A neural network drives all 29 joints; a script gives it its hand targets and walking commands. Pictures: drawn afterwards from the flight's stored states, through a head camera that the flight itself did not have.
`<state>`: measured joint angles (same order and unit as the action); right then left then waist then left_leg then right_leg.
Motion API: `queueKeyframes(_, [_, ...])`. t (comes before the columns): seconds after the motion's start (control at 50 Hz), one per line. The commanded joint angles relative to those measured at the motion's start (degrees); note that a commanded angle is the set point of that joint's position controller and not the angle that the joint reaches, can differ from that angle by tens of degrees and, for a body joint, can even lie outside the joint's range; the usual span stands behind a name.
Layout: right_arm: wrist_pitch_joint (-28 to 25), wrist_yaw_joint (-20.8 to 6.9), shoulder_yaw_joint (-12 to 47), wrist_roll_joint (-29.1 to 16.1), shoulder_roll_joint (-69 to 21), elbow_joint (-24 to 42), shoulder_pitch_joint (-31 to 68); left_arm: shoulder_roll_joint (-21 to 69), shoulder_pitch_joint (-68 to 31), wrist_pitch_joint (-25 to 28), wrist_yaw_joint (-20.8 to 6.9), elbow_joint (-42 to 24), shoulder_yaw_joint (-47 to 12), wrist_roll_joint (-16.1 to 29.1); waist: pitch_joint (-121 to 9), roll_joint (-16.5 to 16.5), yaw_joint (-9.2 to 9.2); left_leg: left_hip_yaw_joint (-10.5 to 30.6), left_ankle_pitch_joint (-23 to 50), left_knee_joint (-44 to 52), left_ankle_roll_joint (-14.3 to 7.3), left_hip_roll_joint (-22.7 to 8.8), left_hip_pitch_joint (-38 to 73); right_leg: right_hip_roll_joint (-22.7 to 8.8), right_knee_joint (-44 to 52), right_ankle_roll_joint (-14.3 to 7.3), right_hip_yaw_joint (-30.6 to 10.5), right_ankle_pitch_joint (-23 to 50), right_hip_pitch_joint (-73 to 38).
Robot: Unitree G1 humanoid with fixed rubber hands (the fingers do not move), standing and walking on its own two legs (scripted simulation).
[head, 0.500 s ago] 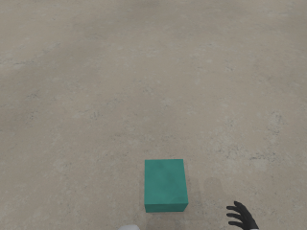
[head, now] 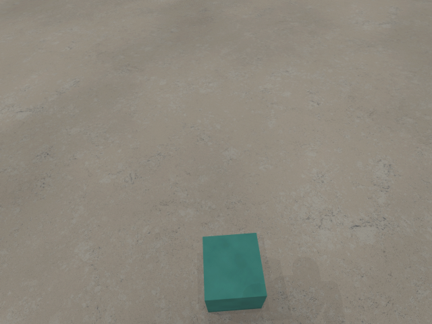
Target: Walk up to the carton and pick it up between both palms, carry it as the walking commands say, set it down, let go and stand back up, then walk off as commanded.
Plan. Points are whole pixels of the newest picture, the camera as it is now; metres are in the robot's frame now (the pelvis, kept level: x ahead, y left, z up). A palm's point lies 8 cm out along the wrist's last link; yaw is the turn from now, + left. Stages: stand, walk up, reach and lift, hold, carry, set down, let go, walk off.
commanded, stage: walk up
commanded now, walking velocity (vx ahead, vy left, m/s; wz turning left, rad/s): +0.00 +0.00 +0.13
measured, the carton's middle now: (232, 272) +0.40 -0.01 -0.66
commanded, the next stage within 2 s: none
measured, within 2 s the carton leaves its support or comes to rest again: neither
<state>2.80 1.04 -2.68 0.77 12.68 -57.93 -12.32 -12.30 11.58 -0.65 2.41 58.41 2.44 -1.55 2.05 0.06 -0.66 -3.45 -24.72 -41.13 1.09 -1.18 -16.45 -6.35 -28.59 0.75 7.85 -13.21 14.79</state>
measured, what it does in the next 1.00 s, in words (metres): steps on the spot: left foot, then right foot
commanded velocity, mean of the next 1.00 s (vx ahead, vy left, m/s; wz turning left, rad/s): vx -0.04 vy -0.01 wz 0.02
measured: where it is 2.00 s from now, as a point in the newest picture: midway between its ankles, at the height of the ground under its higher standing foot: outside the picture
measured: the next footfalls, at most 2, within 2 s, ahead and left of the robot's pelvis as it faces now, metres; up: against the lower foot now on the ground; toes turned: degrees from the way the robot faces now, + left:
left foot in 0.06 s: +0.02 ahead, +0.13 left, +0.00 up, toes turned +5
right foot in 0.62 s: -0.01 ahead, -0.12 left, +0.00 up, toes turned -5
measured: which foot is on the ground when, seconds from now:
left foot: up 0.00-0.04, down 0.06-0.62, up 0.64-0.92, down 0.94-1.00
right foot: down 0.00-0.44, up 0.46-0.60, down 0.62-1.00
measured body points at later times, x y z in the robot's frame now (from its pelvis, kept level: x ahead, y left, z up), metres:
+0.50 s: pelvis -0.03 +0.01 -0.01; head +0.00 +0.01 +0.44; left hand -0.01 +0.27 -0.16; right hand +0.02 -0.24 -0.16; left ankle -0.02 +0.12 -0.74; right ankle -0.02 -0.11 -0.71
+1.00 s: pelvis -0.06 -0.03 +0.00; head -0.05 -0.03 +0.45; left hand -0.04 +0.20 -0.15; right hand -0.07 -0.26 -0.16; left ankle -0.10 +0.10 -0.74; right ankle -0.05 -0.12 -0.74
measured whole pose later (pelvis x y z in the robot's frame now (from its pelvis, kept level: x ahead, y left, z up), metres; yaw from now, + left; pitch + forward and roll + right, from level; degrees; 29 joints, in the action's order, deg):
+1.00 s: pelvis -0.06 -0.03 +0.00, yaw +1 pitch -1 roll +0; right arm 0.4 2.1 -1.5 0.5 9.6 -65.2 -15.7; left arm -8.7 13.7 0.7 2.1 62.7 1.0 -0.3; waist 1.4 -0.9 -0.5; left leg -1.6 -15.7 -22.2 1.2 -2.3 -6.2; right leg 0.7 -22.6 -2.4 6.1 -11.7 10.5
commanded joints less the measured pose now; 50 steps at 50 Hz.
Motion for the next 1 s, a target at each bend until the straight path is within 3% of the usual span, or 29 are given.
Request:
queueKeyframes(0.0, [-1.59, 0.56, 0.35, 0.01, 0.65, 1.02, -3.24, -9.16, 3.24, -0.11, -0.29, 0.06, 1.60, 0.27, -2.38, 8.32, -0.40, -2.55, 10.62, 16.90, -0.19, 0.80, 4.13, -9.98, 6.60, -6.89, -8.10, 11.70, -3.51])
queueKeyframes(0.02, [-2.40, 0.69, 0.23, 0.17, 2.11, 0.61, -4.11, -6.86, 4.13, -0.20, -0.57, 0.60, 1.25, 0.64, -2.44, 4.91, -0.51, 1.27, 15.99, 23.19, -0.79, -2.29, 8.20, -7.91, 3.86, -4.32, -6.28, 10.01, -0.99])
queueKeyframes(0.04, [-3.40, 0.83, -0.22, 0.85, 5.51, 0.63, -5.25, -1.90, 5.83, -0.19, -0.84, 0.52, 0.08, 0.87, -3.97, -5.13, 0.16, 10.65, 23.43, 26.20, -1.87, -11.83, 11.88, -2.94, -1.57, -1.21, -2.83, 0.55, 3.68])
queueKeyframes(0.06, [-3.67, 0.73, -0.76, 0.69, 7.96, 1.27, -2.99, -0.47, 4.62, -0.70, -0.65, -0.13, -0.38, 1.52, -0.54, -12.39, 0.78, 15.75, 26.64, 27.28, -6.16, -17.22, 4.71, 2.60, -1.02, 1.46, -0.23, -9.90, 4.57])
queueKeyframes(0.08, [-3.80, 0.60, -0.55, 0.52, 6.13, -0.11, -3.56, -1.57, 2.42, -1.25, -0.90, 0.13, -0.33, 1.08, 0.74, -11.00, -0.08, 14.52, 23.76, 27.97, -7.46, -16.18, 2.44, 2.04, -3.59, 1.40, -3.05, -10.66, 1.45])
queueKeyframes(0.16, [-4.00, 0.93, 0.36, -0.08, 3.85, -1.61, -0.76, -1.42, 4.97, 0.47, -1.29, 2.74, -0.47, 0.44, -0.05, -8.70, 1.43, 6.47, 27.48, 25.13, -5.15, -9.62, 8.37, 2.19, 5.65, 0.71, -3.18, 2.52, -3.05])
queueKeyframes(0.24, [-3.76, 0.94, 0.69, -0.32, 1.48, -3.62, -2.86, -1.86, 5.49, 1.17, -0.85, 3.99, -0.62, 0.12, 1.35, -2.06, 0.42, 5.04, 15.12, 26.06, -3.96, -6.75, 6.41, -0.16, 8.10, -0.34, -5.49, 7.64, -6.53])
queueKeyframes(0.28, [-3.62, 0.91, 0.75, -0.39, 1.27, -4.27, -3.11, -0.78, 5.71, 1.10, -0.66, 4.51, -0.85, 0.12, 2.54, -0.91, 0.39, 5.06, 14.54, 26.29, -3.53, -6.44, 6.63, -0.11, 9.19, -0.19, -5.51, 7.72, -6.19])
queueKeyframes(0.3, [-3.57, 1.02, 0.51, -0.34, 2.68, -3.83, -2.59, -1.75, 5.50, 0.75, -0.47, 3.41, -0.53, -0.08, 3.21, 0.10, 1.26, 4.15, 17.26, 24.40, -2.63, -6.97, 6.19, -0.73, 7.38, 0.32, -4.95, 9.66, -5.53])
queueKeyframes(0.32, [-3.23, 1.58, -1.04, -0.70, 7.66, -1.30, -0.69, -7.72, 4.87, 0.24, 0.43, 2.98, 1.48, 0.96, 6.82, -0.08, 0.95, 4.21, 42.89, 15.91, -3.90, -8.57, 2.08, -2.27, 0.40, 0.32, -5.46, 24.12, -3.98])
queueKeyframes(0.34, [-3.32, 1.71, -1.16, -0.68, 6.98, -1.29, -3.01, -6.05, 7.90, 0.38, 0.69, 3.22, 1.33, 1.34, -0.61, -1.10, 0.86, 3.24, 50.70, 12.45, -4.86, -8.88, 4.69, -2.74, -2.02, -0.35, -5.01, 27.79, -5.27])
queueKeyframes(0.4, [-2.29, 2.14, -1.37, 0.12, 5.54, 0.70, -5.11, -3.77, 6.15, -0.84, 0.69, 1.63, 1.16, 0.91, -7.16, -2.44, -0.29, 4.81, 44.78, 10.85, -7.83, -11.58, 4.10, -0.45, -10.11, -1.12, -2.80, 19.38, -2.90])
queueKeyframes(0.42, [-1.74, 2.30, -1.76, 0.38, 6.44, 1.77, -4.78, -3.05, 4.89, -1.72, 0.60, 0.74, 1.00, 0.77, -5.79, -4.35, -0.69, 8.00, 43.55, 13.22, -10.23, -14.80, 2.14, 1.82, -14.86, -0.30, -1.64, 12.10, -0.34])
queueKeyframes(0.46, [-1.11, 2.46, -2.58, 1.18, 8.78, 4.01, -1.57, -1.55, 2.43, -3.45, 0.12, -1.15, 0.81, 0.52, -2.94, -12.24, -1.24, 14.70, 43.72, 21.00, -16.46, -23.29, -4.61, 4.62, -32.34, 1.23, -4.69, -18.81, 3.91])
queueKeyframes(0.48, [-1.03, 2.41, -2.59, 1.18, 9.13, 5.30, 0.94, -0.99, 2.21, -3.93, -0.14, -1.43, 0.79, 0.70, -1.87, -10.02, -0.77, 13.07, 43.58, 20.88, -17.12, -23.03, -6.42, 4.13, -36.82, 1.16, -7.46, -20.78, 4.00])
queueKeyframes(0.5, [-1.04, 2.33, -2.28, 0.99, 8.36, 6.11, 3.78, -0.33, 3.80, -3.72, -0.44, -0.89, 0.85, 0.94, -1.78, -9.20, 0.45, 10.43, 38.95, 20.98, -15.53, -20.28, -7.19, 3.66, -33.45, 0.59, -8.55, -18.48, 2.48])
queueKeyframes(0.52, [-1.26, 1.89, -1.41, 1.09, 6.23, 5.35, 4.86, 0.69, 6.12, -3.08, -0.77, -0.16, 0.44, 0.56, -3.29, -8.26, 1.55, 8.75, 17.67, 23.57, -12.03, -15.79, -5.53, 3.07, -23.54, -0.16, -7.92, -14.89, 0.98])
queueKeyframes(0.54, [-0.96, 1.65, -1.22, 0.93, 5.42, 4.38, 5.17, 1.05, 6.50, -2.29, -1.07, 0.16, 0.28, 0.05, -1.78, -8.46, 1.98, 7.68, 5.64, 24.76, -9.45, -12.55, -3.98, 3.81, -12.82, 0.42, -6.42, -11.19, -0.92])
queueKeyframes(0.58, [-0.39, 1.24, -0.78, 0.20, 4.72, 1.74, 1.49, -0.46, 10.98, -0.84, -0.78, 2.32, 0.51, -0.15, 1.57, -4.00, 2.62, 6.71, 2.40, 19.42, -6.48, -9.40, -4.86, 3.99, 6.20, 1.49, -5.48, -3.44, -8.57])
queueKeyframes(0.6, [-0.58, 0.94, 0.31, -0.17, 1.24, 0.65, -1.83, -3.25, 11.98, 0.38, -0.45, 2.28, 0.57, -0.72, 1.77, 4.95, 1.82, 3.85, 6.21, 12.45, -3.60, -5.72, -6.15, -3.37, 13.30, 0.51, -13.53, -3.23, -10.86])
queueKeyframes(0.62, [-0.68, 0.92, 0.85, -0.23, -0.36, 1.31, -2.83, -7.72, 8.30, 1.17, -0.53, 0.56, 0.75, -0.77, 3.39, 15.18, 0.78, 2.04, 0.96, 10.49, -0.57, -0.90, -6.13, -13.50, 18.93, -4.42, -26.23, 1.04, -2.80])
queueKeyframes(0.64, [-0.07, 0.98, 0.00, -0.13, 1.78, 0.54, -1.46, -6.53, 5.36, 1.36, -0.77, 0.40, 0.14, -0.38, 4.36, 13.95, 0.93, 3.22, -2.54, 5.35, -1.00, -1.61, -0.55, -12.16, 19.80, -7.19, -25.80, -2.26, 3.40])
queueKeyframes(0.7, [-0.45, 0.36, -0.36, -0.17, 2.29, -1.99, -2.16, -4.14, 1.20, 2.08, -0.48, -0.17, -1.00, 0.53, 3.31, 8.25, -0.87, 3.94, 2.61, 2.23, -1.33, -0.83, 0.62, -7.05, 18.97, -6.21, -19.13, -1.11, 0.52])
queueKeyframes(0.78, [-1.18, 0.75, -0.16, -0.13, 1.13, -3.85, -3.16, -4.35, 4.76, 2.45, -0.04, 1.17, -0.59, 0.70, -0.40, 6.26, -0.12, 4.00, 1.62, 4.79, -0.65, -0.99, -1.02, -8.25, 13.93, -7.58, -15.96, 15.14, -7.99])
queueKeyframes(0.84, [-1.37, 0.90, 0.29, -0.35, 0.35, -3.80, -2.60, -4.76, 6.11, 2.00, 0.30, 2.05, -0.07, 0.64, -1.16, 6.43, 0.46, 3.52, 2.07, 8.30, -0.40, -0.98, -0.05, -9.08, 13.10, -8.38, -16.19, 15.71, -9.33])
queueKeyframes(0.92, [-2.62, 1.30, 0.83, -0.17, 0.27, -6.33, -7.54, -1.82, 4.95, 1.57, -0.28, 3.11, -0.46, 1.12, -2.14, 4.04, -0.46, 3.82, 17.40, 22.51, -0.79, -4.34, 10.62, -4.07, 11.91, -4.83, -13.24, 11.23, -5.10])
queueKeyframes(0.94, [-3.04, 1.29, 0.76, -0.03, 1.15, -6.67, -7.70, -0.21, 5.11, 1.66, -0.36, 3.12, -0.81, 1.32, -1.67, 1.74, 0.32, 5.84, 19.33, 24.18, -1.44, -6.94, 12.07, -1.51, 10.64, -3.66, -10.95, 8.75, -3.14])
queueKeyframes(0.96, [-3.25, 1.14, 0.77, -0.23, 1.28, -6.38, -5.92, 0.67, 5.16, 1.70, -0.36, 3.14, -1.22, 1.53, 0.22, -2.23, 1.14, 6.78, 21.31, 24.03, -1.91, -7.52, 9.87, 0.84, 11.94, -2.17, -9.05, 7.71, -3.93])
queueKeyframes(0.98, [-3.35, 1.11, 0.89, -0.34, 0.67, -6.67, -5.50, 0.36, 4.76, 1.64, -0.29, 3.59, -1.20, 1.44, 1.07, -2.99, 0.86, 6.91, 20.13, 24.93, -2.12, -7.26, 7.87, 1.16, 11.64, -1.66, -8.46, 7.27, -6.05])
